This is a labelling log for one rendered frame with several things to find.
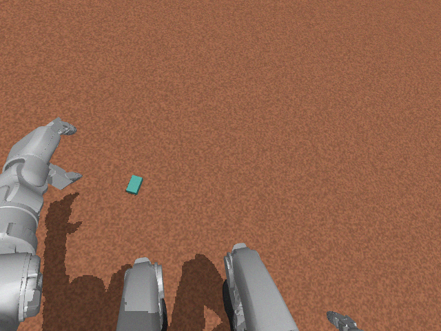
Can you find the small box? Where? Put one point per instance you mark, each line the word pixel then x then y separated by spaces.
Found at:
pixel 134 184

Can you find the left robot hand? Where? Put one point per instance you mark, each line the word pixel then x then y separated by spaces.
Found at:
pixel 41 143

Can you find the left robot arm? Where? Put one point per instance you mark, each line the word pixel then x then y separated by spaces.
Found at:
pixel 23 182

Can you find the right robot hand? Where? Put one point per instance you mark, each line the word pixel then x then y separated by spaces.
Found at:
pixel 343 323

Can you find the right robot foot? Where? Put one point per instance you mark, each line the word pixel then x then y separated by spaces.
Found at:
pixel 228 306

